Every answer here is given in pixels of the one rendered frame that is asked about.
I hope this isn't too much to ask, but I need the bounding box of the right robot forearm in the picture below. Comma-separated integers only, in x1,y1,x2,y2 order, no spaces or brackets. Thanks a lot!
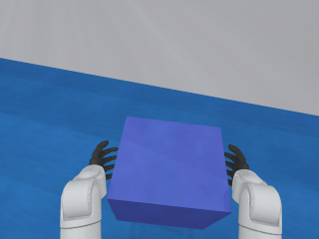
231,169,282,239

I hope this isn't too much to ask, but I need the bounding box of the carton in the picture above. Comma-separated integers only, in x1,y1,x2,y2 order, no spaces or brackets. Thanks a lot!
107,117,232,230

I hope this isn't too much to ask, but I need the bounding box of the right robot hand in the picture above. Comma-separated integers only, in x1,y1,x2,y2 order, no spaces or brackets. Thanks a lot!
224,144,249,186

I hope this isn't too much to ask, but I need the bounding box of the left robot hand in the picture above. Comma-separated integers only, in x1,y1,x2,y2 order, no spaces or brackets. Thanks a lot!
89,140,118,180

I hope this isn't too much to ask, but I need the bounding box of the left robot forearm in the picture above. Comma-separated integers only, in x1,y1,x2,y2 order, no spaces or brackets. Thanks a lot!
60,164,107,239

